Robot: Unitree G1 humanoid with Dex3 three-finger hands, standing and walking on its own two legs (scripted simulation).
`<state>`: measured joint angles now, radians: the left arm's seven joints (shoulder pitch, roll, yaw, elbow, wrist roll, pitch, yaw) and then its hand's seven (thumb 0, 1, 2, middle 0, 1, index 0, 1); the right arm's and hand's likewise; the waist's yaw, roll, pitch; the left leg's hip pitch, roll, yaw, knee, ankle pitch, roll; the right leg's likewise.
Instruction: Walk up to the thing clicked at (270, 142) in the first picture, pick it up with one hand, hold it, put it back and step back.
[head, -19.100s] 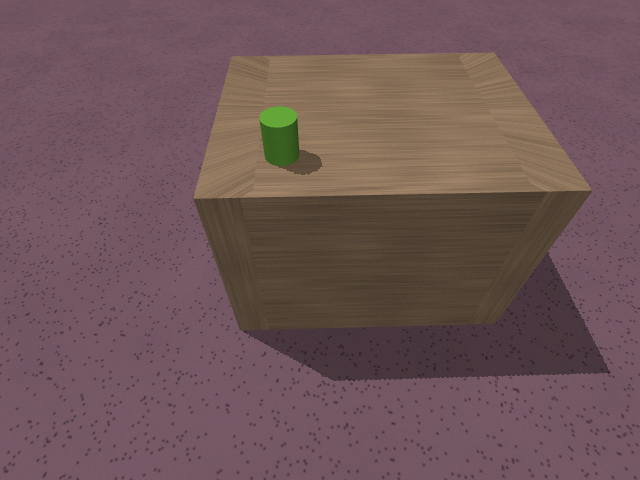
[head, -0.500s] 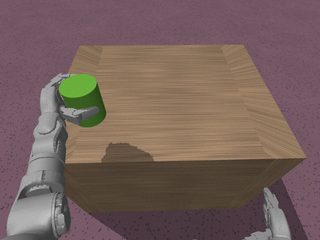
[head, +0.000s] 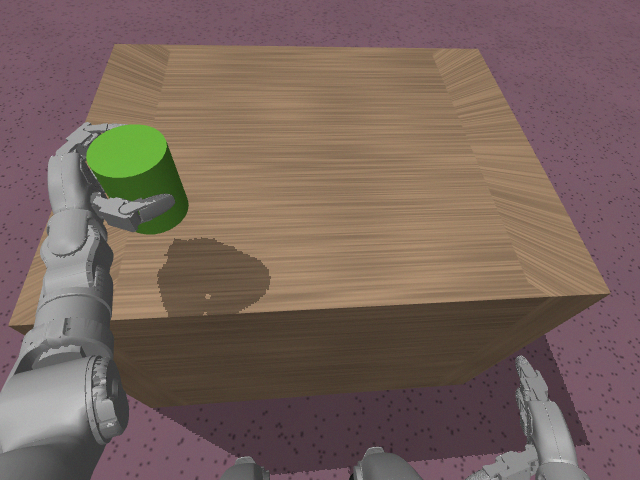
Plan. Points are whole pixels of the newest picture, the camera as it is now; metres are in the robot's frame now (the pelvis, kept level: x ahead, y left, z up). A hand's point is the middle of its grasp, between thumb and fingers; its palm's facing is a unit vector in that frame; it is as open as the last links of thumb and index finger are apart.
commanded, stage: crouch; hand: left
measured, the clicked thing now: (143, 182) +0.47 +0.21 +0.08
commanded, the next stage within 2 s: lower in 0.14 s
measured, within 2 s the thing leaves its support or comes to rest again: rests again in 1.20 s
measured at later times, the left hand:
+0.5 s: hand (136, 192) +0.48 +0.23 +0.04, palm faces +0.22 -0.97 +0.00, open 11.8 cm
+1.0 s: hand (146, 206) +0.50 +0.23 +0.00, palm faces +0.22 -0.98 +0.00, open 11.8 cm
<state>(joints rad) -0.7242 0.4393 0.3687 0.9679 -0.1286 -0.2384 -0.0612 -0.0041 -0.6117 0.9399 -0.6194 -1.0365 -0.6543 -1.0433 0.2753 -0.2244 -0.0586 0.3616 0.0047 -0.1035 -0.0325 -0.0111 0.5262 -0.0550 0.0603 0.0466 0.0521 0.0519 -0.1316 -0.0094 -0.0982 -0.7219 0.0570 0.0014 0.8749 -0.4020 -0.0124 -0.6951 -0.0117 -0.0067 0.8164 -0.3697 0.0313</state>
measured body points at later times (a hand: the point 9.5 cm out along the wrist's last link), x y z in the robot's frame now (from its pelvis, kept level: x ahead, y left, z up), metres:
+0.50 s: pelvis +0.00 +0.00 -0.02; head +0.10 +0.03 +0.42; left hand +0.47 +0.28 +0.05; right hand +0.16 -0.26 -0.05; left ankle +0.01 +0.12 -0.70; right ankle +0.01 -0.14 -0.70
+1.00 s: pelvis -0.01 +0.00 -0.04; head +0.12 +0.04 +0.39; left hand +0.48 +0.28 +0.00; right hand +0.15 -0.26 -0.06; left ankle +0.01 +0.12 -0.70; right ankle +0.01 -0.14 -0.70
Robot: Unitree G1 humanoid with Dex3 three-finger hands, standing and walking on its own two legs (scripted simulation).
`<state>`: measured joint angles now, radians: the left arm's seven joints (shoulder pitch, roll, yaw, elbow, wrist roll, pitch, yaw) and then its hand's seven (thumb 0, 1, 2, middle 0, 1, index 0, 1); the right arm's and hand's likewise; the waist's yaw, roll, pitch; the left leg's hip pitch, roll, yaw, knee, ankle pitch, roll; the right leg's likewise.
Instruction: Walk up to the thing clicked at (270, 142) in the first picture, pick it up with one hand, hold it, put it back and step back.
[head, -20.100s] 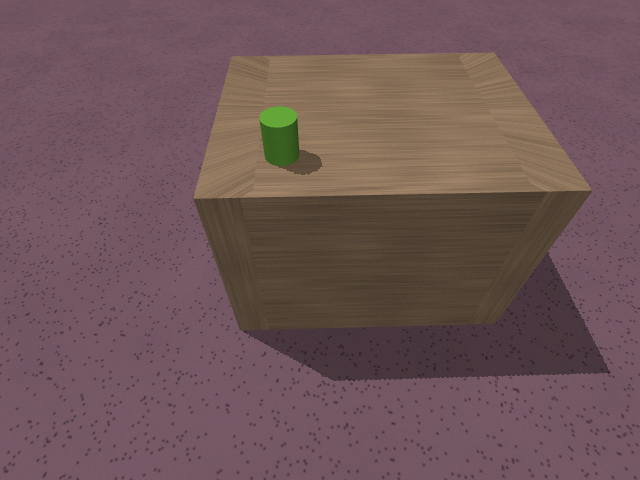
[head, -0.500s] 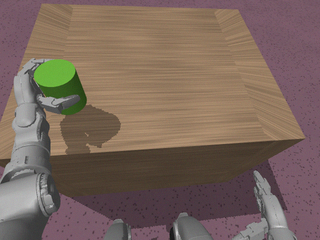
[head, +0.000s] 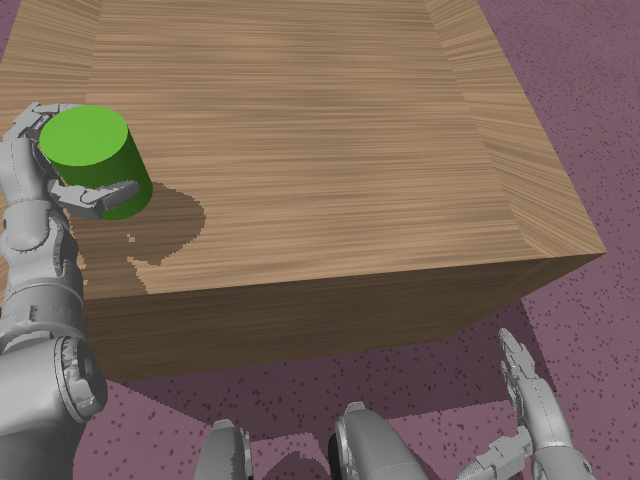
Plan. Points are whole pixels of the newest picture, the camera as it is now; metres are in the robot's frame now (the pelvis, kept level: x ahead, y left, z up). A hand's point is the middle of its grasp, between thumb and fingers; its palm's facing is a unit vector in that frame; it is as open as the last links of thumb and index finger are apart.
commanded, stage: lower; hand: left
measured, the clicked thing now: (103, 166) +0.50 +0.22 +0.04
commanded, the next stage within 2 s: loosen in 0.32 s
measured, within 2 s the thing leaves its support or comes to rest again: rests again in 0.20 s
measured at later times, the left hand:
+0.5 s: hand (96, 170) +0.50 +0.23 +0.02, palm faces +0.23 -0.97 +0.01, open 11.8 cm
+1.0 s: hand (95, 168) +0.51 +0.23 +0.03, palm faces +0.23 -0.97 +0.01, open 15.6 cm
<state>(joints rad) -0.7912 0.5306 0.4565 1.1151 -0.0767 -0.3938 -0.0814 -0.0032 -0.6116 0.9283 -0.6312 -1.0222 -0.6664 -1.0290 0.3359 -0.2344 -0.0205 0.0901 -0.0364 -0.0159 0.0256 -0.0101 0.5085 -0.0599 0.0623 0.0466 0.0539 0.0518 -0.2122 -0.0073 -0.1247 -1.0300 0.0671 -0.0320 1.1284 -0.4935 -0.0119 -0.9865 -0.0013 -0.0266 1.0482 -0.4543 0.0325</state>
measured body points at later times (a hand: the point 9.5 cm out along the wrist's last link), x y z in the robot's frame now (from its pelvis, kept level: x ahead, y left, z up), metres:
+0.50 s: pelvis -0.01 +0.00 -0.01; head +0.14 +0.04 +0.41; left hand +0.49 +0.28 +0.03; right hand +0.16 -0.26 -0.01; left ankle +0.01 +0.12 -0.65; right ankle +0.02 -0.15 -0.65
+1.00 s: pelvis -0.01 +0.00 -0.02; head +0.13 +0.05 +0.41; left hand +0.49 +0.28 +0.03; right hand +0.15 -0.26 -0.01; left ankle +0.01 +0.12 -0.65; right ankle +0.02 -0.15 -0.65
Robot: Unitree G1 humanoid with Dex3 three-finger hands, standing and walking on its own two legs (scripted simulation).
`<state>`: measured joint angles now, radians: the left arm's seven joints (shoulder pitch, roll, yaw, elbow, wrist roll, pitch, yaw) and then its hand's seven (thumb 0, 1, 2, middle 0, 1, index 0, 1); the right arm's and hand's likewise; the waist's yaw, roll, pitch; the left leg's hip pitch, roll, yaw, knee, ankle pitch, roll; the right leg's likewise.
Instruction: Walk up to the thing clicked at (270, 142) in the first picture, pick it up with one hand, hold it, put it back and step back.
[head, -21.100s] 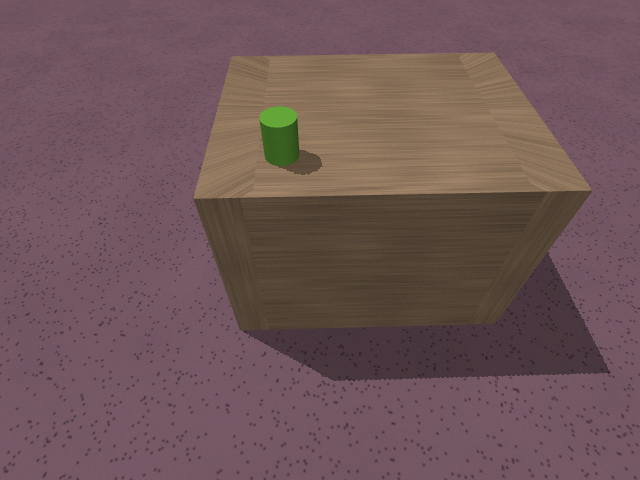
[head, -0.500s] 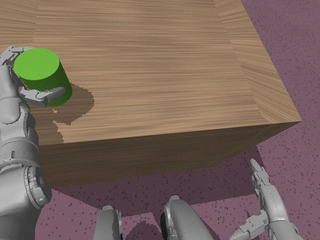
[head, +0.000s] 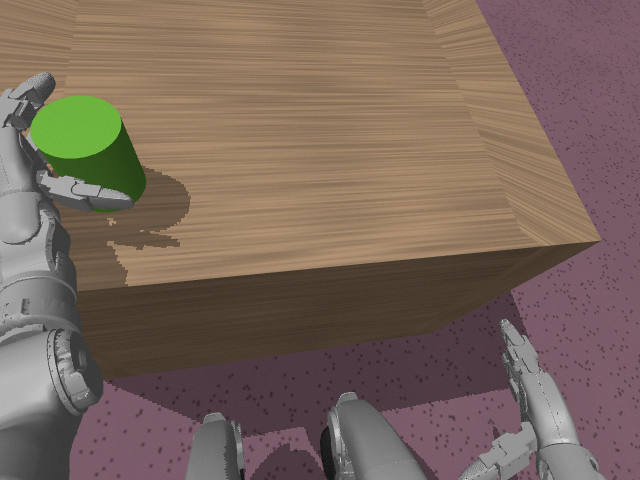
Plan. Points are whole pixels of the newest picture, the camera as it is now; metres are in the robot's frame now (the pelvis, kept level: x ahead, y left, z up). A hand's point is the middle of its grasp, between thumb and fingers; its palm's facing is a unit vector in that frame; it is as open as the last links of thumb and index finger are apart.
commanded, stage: withdraw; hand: left
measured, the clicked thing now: (95, 158) +0.51 +0.22 +0.03
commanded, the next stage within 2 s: rise in 0.34 s
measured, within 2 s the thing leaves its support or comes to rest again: neither
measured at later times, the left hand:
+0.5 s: hand out of the picture +0.52 +0.30 +0.17, palm faces +0.26 -0.96 -0.06, open 17.7 cm
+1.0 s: hand out of the picture +0.41 +0.35 +0.13, palm faces +0.38 -0.84 -0.39, open 17.6 cm
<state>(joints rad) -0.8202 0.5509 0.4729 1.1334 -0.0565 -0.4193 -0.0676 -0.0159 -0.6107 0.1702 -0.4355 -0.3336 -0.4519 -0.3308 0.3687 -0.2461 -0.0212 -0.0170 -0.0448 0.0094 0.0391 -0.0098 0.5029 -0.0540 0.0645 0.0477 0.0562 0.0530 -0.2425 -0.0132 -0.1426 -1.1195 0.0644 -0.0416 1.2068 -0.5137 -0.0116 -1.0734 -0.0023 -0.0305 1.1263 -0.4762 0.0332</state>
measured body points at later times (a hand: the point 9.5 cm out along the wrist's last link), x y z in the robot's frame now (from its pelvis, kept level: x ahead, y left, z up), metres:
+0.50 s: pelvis +0.01 +0.00 +0.03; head +0.11 +0.03 +0.46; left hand +0.50 +0.35 +0.17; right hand +0.16 -0.26 +0.00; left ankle +0.02 +0.12 -0.64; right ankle +0.03 -0.15 -0.64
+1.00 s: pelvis +0.04 +0.01 +0.06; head +0.09 +0.02 +0.51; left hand +0.39 +0.39 +0.15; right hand +0.19 -0.25 +0.01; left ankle +0.02 +0.12 -0.64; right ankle +0.03 -0.15 -0.64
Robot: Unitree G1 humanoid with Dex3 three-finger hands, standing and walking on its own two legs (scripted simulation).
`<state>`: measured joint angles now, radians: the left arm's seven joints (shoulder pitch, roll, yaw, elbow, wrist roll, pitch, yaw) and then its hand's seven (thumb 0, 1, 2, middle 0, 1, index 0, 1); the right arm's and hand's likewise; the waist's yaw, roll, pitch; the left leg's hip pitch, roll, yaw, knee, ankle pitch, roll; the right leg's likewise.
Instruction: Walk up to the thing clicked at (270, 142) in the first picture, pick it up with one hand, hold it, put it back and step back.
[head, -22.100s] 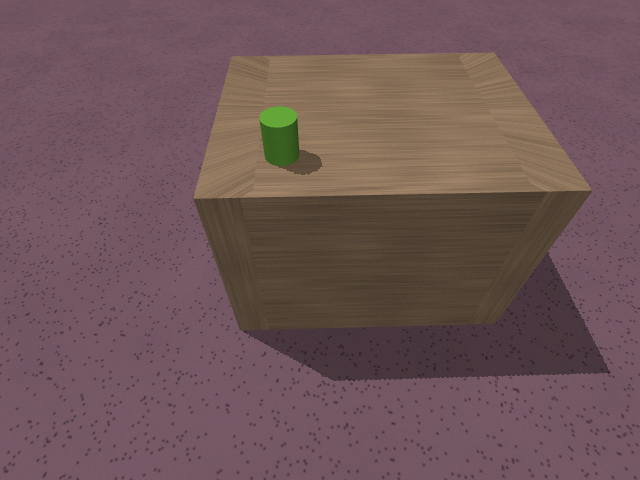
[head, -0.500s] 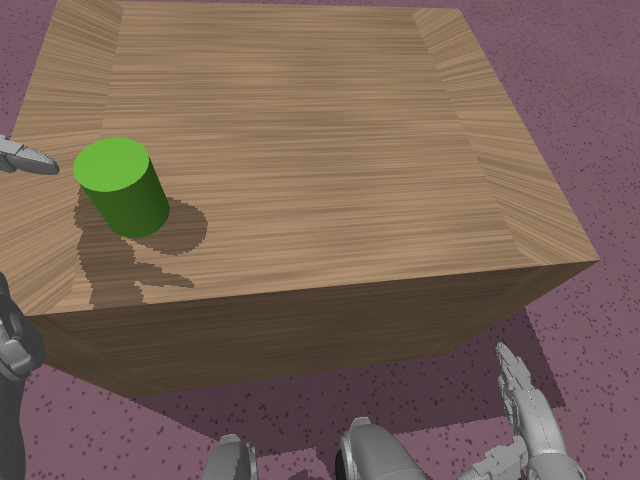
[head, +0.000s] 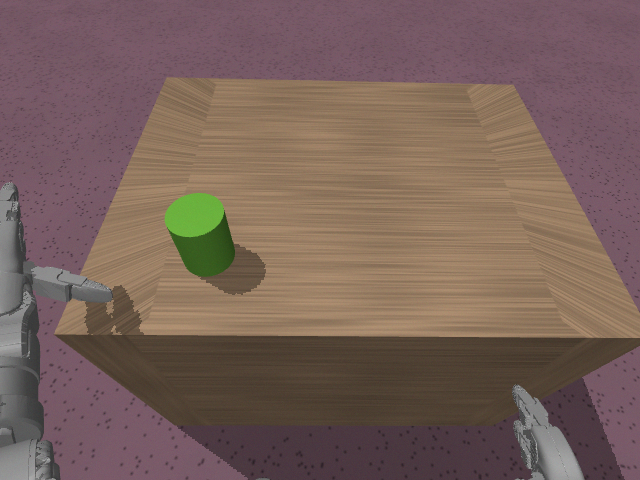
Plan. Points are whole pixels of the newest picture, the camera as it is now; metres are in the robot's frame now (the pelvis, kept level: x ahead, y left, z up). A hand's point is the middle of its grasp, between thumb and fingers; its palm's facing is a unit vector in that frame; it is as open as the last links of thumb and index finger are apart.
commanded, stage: sink last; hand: left
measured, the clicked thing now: (202, 236) +0.48 +0.20 -0.03
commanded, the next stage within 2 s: home in 0.70 s
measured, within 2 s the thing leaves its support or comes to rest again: neither
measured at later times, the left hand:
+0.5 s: hand (68, 461) +0.15 +0.24 +0.07, palm faces +0.35 -0.84 -0.41, open 17.4 cm
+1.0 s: hand (65, 471) +0.14 +0.25 +0.06, palm faces +0.36 -0.83 -0.41, open 17.5 cm
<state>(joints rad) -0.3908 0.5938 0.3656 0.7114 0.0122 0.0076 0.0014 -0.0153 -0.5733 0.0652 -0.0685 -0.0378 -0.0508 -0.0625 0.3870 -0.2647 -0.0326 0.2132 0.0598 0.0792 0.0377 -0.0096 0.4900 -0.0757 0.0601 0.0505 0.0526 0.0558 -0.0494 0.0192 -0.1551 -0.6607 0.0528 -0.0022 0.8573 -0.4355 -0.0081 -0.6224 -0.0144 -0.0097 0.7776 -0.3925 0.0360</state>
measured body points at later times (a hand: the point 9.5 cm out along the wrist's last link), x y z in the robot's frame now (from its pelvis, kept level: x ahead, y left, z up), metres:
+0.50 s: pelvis -0.01 -0.02 +0.00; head -0.01 -0.04 +0.45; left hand +0.13 +0.29 +0.10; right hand +0.16 -0.27 -0.05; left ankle -0.02 +0.11 -0.70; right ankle -0.01 -0.15 -0.70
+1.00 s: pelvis -0.03 -0.02 +0.00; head -0.02 -0.04 +0.44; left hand +0.12 +0.29 +0.08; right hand +0.14 -0.26 -0.05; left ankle -0.02 +0.11 -0.70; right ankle -0.01 -0.15 -0.70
